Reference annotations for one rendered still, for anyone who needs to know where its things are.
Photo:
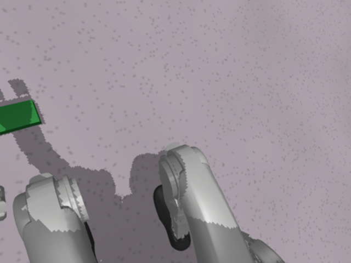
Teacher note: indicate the left robot foot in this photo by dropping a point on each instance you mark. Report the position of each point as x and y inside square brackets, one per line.
[90, 237]

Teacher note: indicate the right robot hand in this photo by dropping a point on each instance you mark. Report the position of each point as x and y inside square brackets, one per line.
[261, 252]

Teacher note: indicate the right robot foot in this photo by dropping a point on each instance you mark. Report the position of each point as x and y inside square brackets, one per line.
[165, 218]

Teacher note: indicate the small box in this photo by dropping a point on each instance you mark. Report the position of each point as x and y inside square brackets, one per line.
[18, 116]

